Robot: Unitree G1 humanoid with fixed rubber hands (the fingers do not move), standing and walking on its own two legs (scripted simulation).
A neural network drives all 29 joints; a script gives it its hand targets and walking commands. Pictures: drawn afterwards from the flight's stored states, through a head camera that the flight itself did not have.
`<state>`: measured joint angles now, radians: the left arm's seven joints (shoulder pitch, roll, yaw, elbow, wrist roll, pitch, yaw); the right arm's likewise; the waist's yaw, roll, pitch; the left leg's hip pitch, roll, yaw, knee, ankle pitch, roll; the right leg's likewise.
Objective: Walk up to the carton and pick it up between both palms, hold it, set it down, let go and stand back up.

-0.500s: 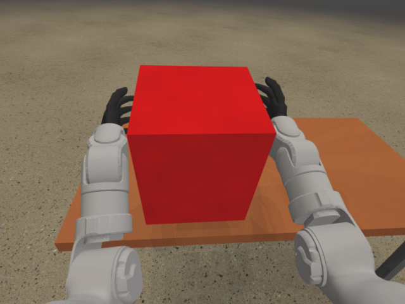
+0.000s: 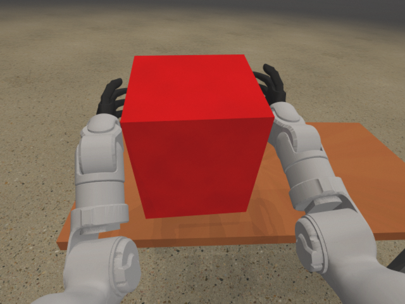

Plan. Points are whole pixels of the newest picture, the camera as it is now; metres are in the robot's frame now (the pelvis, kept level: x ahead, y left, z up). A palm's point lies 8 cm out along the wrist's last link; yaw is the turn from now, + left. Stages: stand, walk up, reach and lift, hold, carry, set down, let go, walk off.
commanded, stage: hold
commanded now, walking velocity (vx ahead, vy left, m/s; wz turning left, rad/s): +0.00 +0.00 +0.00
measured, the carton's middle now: (193, 138) +0.38 +0.00 +0.20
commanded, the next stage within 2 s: none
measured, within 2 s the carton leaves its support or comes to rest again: neither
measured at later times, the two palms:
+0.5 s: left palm (106, 118) +0.37 +0.16 +0.26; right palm (272, 98) +0.38 -0.15 +0.29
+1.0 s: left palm (105, 120) +0.36 +0.16 +0.26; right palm (274, 98) +0.37 -0.14 +0.29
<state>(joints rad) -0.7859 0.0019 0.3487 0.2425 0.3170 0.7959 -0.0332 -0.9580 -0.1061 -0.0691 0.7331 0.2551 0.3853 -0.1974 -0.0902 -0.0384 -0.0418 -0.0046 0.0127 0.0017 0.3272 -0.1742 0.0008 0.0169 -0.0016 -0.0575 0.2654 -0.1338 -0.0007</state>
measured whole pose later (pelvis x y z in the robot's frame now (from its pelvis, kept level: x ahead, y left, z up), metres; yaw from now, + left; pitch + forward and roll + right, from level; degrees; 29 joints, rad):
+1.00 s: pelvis +0.00 -0.01 +0.00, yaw +1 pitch -8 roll -1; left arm -0.80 0.02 0.37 0.26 0.31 0.85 -0.08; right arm -1.01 -0.11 -0.06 0.72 0.30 0.50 -0.26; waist -0.09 -0.04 -0.07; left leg -0.01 0.01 -0.02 0.33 -0.17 -0.01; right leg 0.01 0.01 -0.05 0.27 -0.13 -0.01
